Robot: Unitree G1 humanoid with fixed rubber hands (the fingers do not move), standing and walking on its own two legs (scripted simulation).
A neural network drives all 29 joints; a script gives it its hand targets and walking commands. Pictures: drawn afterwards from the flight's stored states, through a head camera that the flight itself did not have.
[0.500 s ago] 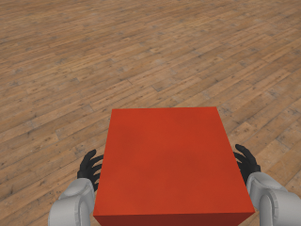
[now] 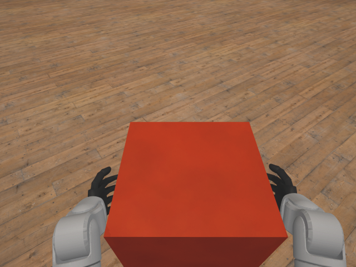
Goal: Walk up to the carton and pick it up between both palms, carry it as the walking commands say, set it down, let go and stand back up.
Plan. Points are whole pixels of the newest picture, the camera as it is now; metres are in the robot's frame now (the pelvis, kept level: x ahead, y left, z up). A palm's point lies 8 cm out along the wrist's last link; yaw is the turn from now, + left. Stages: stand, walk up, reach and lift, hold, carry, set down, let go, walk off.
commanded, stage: carry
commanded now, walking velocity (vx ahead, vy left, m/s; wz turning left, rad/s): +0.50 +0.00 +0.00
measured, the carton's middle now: (189, 201) +0.30 +0.00 +0.00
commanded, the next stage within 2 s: none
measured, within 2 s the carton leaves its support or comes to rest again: neither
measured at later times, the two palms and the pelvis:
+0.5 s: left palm (116, 131) +0.50 +0.20 +0.04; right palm (245, 130) +0.49 -0.17 +0.05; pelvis +0.25 +0.02 -0.02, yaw -3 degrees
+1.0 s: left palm (135, 80) +0.79 +0.18 +0.04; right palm (228, 75) +0.82 -0.19 +0.05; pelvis +0.57 -0.02 -0.01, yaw +3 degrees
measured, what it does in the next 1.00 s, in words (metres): walks ahead: right foot, then left foot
